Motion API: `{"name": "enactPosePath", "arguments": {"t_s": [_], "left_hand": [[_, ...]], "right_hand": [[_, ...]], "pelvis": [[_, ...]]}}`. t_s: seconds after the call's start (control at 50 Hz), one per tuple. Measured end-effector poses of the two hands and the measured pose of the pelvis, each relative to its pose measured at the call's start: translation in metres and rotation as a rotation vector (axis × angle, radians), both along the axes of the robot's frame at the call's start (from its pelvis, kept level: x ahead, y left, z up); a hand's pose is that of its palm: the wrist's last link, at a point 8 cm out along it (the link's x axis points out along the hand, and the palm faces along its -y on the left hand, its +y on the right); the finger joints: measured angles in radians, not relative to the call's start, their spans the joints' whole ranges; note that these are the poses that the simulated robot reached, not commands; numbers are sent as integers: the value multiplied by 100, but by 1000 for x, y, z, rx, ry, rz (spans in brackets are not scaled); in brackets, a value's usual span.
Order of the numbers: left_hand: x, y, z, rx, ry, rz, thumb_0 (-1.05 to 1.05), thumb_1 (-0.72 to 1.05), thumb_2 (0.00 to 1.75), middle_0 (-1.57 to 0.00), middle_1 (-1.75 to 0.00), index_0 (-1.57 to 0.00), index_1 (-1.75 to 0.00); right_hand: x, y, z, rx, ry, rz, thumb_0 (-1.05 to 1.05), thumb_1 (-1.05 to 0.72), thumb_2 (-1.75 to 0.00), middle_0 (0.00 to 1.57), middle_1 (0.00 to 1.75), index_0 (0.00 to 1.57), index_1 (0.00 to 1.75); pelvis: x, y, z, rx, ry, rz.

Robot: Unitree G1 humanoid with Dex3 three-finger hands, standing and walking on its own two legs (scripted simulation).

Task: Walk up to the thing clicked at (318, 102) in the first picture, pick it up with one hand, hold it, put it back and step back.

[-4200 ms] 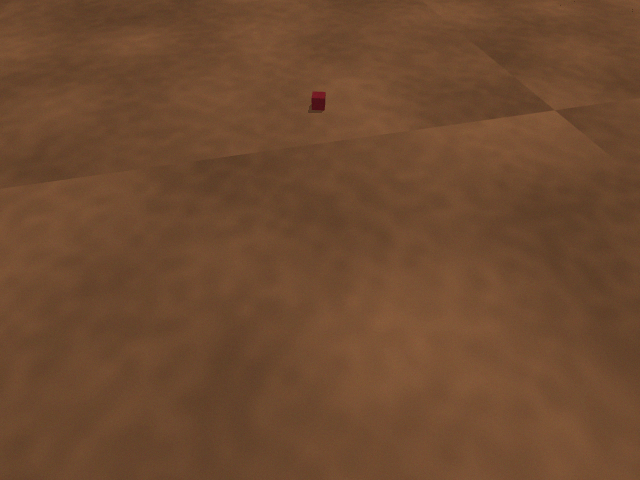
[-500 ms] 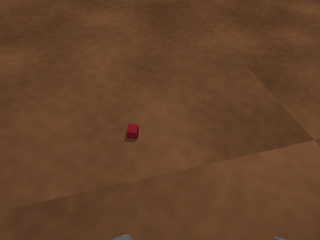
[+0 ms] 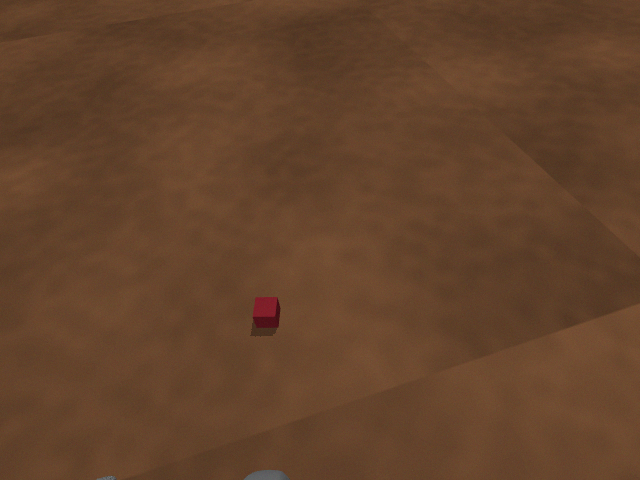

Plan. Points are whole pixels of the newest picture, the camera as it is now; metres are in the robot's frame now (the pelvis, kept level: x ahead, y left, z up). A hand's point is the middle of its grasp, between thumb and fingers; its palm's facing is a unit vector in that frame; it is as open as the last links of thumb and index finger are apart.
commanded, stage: walk up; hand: left
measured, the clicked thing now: (267, 312) +0.75 +0.27 -0.72
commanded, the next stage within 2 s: none
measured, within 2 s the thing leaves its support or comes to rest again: neither
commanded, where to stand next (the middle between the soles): +0.36 +0.05 m, yaw -1 degrees
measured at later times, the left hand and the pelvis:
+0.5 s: hand (125, 421) +0.23 +0.33 -0.15, palm faces -0.08 -0.94 -0.34, open 7.4 cm; pelvis +0.16 +0.06 +0.00, yaw -1 degrees
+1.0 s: hand (158, 341) +0.36 +0.32 -0.15, palm faces -0.04 -0.91 -0.40, open 7.4 cm; pelvis +0.27 +0.05 -0.01, yaw -1 degrees
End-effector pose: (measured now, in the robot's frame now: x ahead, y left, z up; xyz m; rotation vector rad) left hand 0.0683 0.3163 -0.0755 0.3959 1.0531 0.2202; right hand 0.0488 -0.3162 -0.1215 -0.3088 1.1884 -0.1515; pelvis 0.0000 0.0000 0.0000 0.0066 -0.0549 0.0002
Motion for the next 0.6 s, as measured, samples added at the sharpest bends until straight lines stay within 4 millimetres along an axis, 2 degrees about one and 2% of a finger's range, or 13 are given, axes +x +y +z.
{"name": "enactPosePath", "arguments": {"t_s": [0.08,0.16,0.24,0.3,0.36,0.46,0.6], "left_hand": [[7,5,5,1,32,15,0,90,89,-21,-30,-21,-30],[15,21,-1,-6,62,40,0,90,89,-21,-30,-21,-30],[31,43,-18,-23,95,62,1,90,89,-21,-30,-21,-30],[52,60,-38,-29,129,60,1,90,89,-21,-30,-21,-30],[81,64,-44,-39,154,42,1,90,89,-20,-30,-20,-30],[137,59,-38,-70,116,-6,1,90,89,-20,-30,-20,-30],[208,45,-22,-61,95,-67,1,90,89,-20,-30,-20,-30]], "right_hand": [[38,6,10,10,-23,28,1,-90,-90,20,30,20,30],[73,13,19,-5,-29,53,1,-90,-90,20,30,20,30],[111,25,26,-44,-50,65,1,-90,-90,20,30,20,30],[135,33,28,-87,-90,53,1,-90,-90,20,30,20,30],[145,42,34,-97,-113,19,1,-90,-90,20,30,20,30],[148,51,42,-98,-67,-9,1,-90,-90,20,30,20,30],[158,44,29,-63,4,-52,1,-90,-90,20,30,20,30]], "pelvis": [[24,3,7,-4,7,5],[51,12,7,-15,9,11],[83,29,0,-31,13,18],[107,44,-11,-10,12,14],[125,52,-9,-11,9,7],[152,56,2,1,8,-4],[195,50,4,13,16,-20]]}}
